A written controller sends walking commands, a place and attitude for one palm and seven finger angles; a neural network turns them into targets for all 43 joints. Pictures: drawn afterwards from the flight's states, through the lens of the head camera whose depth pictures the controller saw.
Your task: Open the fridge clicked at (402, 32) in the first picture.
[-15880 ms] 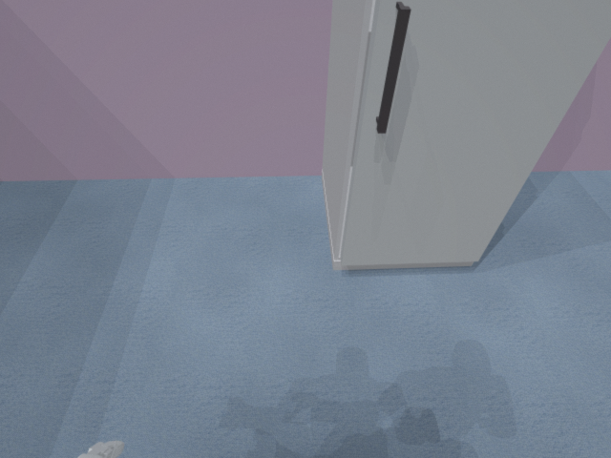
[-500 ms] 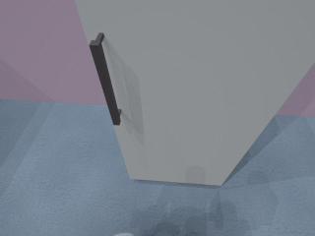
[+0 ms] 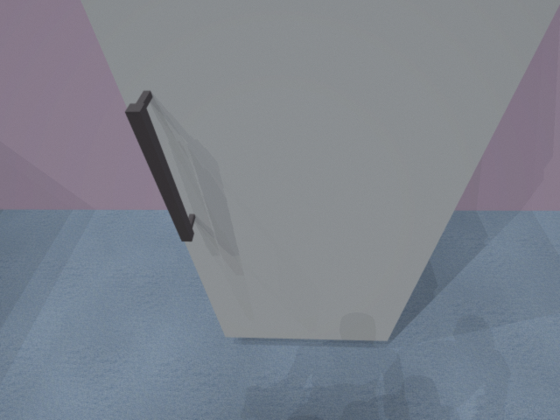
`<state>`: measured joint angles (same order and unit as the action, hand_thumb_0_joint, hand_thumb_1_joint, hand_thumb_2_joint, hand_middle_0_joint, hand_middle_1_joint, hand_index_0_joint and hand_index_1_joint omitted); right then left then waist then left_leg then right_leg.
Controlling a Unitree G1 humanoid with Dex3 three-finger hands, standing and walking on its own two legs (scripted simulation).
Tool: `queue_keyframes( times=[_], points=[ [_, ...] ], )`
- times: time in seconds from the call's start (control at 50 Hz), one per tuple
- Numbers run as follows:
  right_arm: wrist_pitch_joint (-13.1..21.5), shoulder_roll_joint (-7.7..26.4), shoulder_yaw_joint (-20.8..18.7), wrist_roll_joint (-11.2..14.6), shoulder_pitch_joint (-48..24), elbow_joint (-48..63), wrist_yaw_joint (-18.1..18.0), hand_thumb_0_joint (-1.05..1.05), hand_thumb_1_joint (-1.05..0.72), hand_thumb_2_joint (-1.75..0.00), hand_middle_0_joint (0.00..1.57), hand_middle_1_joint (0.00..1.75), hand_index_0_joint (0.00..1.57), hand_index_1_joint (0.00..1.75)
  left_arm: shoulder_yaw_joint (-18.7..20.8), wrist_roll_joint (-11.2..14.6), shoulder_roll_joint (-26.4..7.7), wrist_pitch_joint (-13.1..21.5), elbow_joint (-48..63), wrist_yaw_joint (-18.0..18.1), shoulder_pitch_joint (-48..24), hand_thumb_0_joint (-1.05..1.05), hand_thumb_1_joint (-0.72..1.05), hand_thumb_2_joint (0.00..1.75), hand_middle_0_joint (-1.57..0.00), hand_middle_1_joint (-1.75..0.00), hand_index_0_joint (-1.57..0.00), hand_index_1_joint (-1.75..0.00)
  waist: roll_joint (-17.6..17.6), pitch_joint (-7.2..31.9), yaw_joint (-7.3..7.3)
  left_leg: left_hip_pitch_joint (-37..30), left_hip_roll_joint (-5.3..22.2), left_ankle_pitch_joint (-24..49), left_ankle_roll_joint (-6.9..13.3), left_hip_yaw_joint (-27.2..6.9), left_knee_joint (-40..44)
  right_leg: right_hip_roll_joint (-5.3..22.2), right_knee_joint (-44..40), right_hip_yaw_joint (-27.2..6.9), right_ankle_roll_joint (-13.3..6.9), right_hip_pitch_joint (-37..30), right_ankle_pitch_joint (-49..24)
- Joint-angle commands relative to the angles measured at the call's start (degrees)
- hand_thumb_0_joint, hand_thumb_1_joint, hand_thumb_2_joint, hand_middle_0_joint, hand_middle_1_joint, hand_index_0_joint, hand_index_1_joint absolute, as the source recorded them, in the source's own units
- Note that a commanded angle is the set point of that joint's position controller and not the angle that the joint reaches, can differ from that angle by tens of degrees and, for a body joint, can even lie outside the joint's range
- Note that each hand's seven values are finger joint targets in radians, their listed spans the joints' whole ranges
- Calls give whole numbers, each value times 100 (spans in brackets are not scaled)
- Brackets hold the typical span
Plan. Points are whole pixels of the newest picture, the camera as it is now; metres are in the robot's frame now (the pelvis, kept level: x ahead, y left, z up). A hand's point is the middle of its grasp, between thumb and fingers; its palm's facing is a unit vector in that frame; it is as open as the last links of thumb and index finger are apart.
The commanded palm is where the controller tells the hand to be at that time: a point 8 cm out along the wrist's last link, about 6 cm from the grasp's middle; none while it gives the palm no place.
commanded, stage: come to a stop and stand still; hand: left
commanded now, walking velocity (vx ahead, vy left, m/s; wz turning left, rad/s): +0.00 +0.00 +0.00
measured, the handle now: (169, 176) +0.47 +0.20 +0.10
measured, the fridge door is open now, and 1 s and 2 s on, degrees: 0 0 0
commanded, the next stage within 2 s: look again from close up in 0.52 s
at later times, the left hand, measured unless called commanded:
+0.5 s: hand out of the picture +0.04 +0.20 -0.17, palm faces +0.02 -0.98 -0.21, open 7.3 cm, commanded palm none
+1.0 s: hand out of the picture +0.05 +0.20 -0.17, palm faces +0.01 -0.98 -0.22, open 7.4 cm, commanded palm none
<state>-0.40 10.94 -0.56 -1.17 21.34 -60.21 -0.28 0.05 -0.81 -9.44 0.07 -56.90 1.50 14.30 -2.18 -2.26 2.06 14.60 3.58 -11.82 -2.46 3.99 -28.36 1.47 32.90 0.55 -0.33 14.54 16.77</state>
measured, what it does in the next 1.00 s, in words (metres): stands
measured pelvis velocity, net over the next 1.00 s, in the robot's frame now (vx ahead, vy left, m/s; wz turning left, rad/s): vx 0.03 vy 0.02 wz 0.00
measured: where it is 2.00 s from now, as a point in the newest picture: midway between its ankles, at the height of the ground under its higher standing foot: outside the picture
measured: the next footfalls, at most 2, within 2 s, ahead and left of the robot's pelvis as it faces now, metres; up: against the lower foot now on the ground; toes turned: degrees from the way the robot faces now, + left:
none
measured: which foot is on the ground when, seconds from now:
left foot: down 0.00-1.00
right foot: down 0.00-1.00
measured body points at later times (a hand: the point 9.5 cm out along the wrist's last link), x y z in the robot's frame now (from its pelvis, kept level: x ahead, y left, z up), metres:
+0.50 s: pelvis +0.02 +0.02 +0.01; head +0.03 +0.01 +0.45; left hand +0.04 +0.25 -0.15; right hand +0.05 -0.21 -0.15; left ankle +0.04 +0.15 -0.73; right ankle +0.01 -0.11 -0.73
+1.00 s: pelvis +0.03 +0.02 +0.01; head +0.04 +0.02 +0.46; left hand +0.05 +0.26 -0.15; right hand +0.04 -0.21 -0.15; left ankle +0.04 +0.15 -0.73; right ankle +0.01 -0.11 -0.73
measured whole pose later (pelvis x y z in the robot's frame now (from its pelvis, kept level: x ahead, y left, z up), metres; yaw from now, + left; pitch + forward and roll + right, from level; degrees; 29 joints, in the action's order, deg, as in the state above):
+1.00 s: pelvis +0.03 +0.02 +0.01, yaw +0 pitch -1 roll +1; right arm 1.2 9.4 -0.2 -0.7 14.2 -64.3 -1.0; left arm 0.2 -1.1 -10.2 0.9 -63.1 1.6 13.4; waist 0.2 -2.8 0.2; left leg 10.5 2.3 -12.8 -1.1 4.4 -24.8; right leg 2.7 26.6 0.4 1.5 9.2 16.1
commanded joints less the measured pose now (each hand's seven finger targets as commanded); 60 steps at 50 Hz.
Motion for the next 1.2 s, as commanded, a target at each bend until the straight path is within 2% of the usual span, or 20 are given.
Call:
queue_keyframes(
  times=[0.0,0.06,0.1,0.18,0.24,0.28,0.34,0.4,0.48,0.54,0.68,0.7,0.76,0.9,1.18],
  points=[
    [170,324,-50,6,20,201,-44,0,-90,-90,20,30,20,30,171,17,-829,140,163,32,149,0,90,90,-20,-30,-20,-30,411,-36,-172,-144,174,7,248,-238,537,432,-1144,-504,-205,136,108],
    [185,359,-41,17,59,93,-58,0,-90,-90,20,30,20,30,155,27,-814,137,33,31,177,0,90,90,-20,-30,-20,-30,229,45,-170,-228,203,157,243,-236,546,431,-1058,-455,-189,51,-196],
    [200,327,-39,26,51,34,-73,0,-90,-90,20,30,20,30,152,13,-784,148,-34,35,220,0,90,90,-20,-30,-20,-30,226,34,-177,-266,241,310,256,-247,566,411,-1041,-428,-185,-36,-476],
    [191,352,-39,34,-4,-33,-86,0,-90,-90,20,30,20,30,127,15,-749,130,-174,33,248,0,90,90,-20,-30,-20,-30,99,-129,-167,-278,248,181,255,-257,628,388,-1065,-403,-162,85,-327],
    [204,355,-49,37,-72,-63,-95,0,-90,-90,20,30,20,30,124,3,-726,138,-246,40,295,0,90,90,-20,-30,-20,-30,110,-117,-178,-352,274,324,275,-271,633,382,-1034,-366,-141,46,-534],
    [201,367,-47,38,-108,-58,-100,0,-90,-90,20,30,20,30,118,1,-715,127,-273,37,298,0,90,90,-20,-30,-20,-30,66,-163,-176,-332,283,221,283,-281,688,372,-1060,-373,-133,73,-415],
    [221,388,-62,40,-197,-57,-107,0,-90,-90,20,30,20,30,122,-13,-718,146,-319,42,334,0,90,90,-20,-30,-20,-30,138,-69,-181,-464,294,507,298,-277,639,390,-1003,-345,-114,4,-776],
    [219,382,-67,45,-288,-70,-110,0,-90,-90,20,30,20,30,120,-32,-719,152,-337,39,323,0,90,90,-20,-30,-20,-30,308,-176,-190,-468,293,523,307,-301,676,407,-1057,-324,-97,17,-825],
    [212,453,-77,40,-396,-59,-105,0,-90,-90,20,30,20,30,115,-21,-731,149,-360,36,314,0,90,90,-20,-30,-20,-30,249,-138,-182,-515,286,460,304,-302,706,420,-1094,-330,-87,24,-732],
    [232,475,-78,38,-412,-79,-110,0,-90,-90,20,30,20,30,128,-24,-767,159,-374,35,296,0,90,90,-20,-30,-20,-30,201,16,-182,-604,298,724,316,-306,692,425,-1032,-311,-83,-124,-1006],
    [225,495,-79,37,-517,-109,-106,0,-90,-90,20,30,20,30,122,-21,-786,152,-420,29,274,0,90,90,-20,-30,-20,-30,182,-34,-210,-572,287,609,312,-313,743,454,-1105,-317,-78,-147,-935],
    [229,466,-82,41,-516,-123,-110,0,-90,-90,20,30,20,30,122,-30,-781,160,-423,29,288,0,90,90,-20,-30,-20,-30,269,-38,-219,-613,293,692,321,-315,728,448,-1096,-311,-78,-170,-1065],
    [233,502,-82,35,-514,-154,-106,0,-90,-90,20,30,20,30,131,-23,-791,153,-425,31,238,0,90,90,-20,-30,-20,-30,180,-16,-216,-586,290,724,314,-315,753,454,-1085,-289,-72,-206,-1023],
    [240,447,-81,39,-478,-222,-113,0,-90,-90,20,30,20,30,132,-26,-790,162,-451,36,253,0,90,90,-20,-30,-20,-30,240,11,-240,-610,287,839,326,-331,748,472,-1102,-256,-72,-305,-1163],
    [218,383,-80,34,-431,-315,-112,0,-90,-90,20,30,20,30,127,-14,-706,153,-508,44,270,0,90,90,-20,-30,-20,-30,219,-76,-226,-567,266,640,295,-322,798,478,-1212,-257,-73,-248,-915]
  ],
)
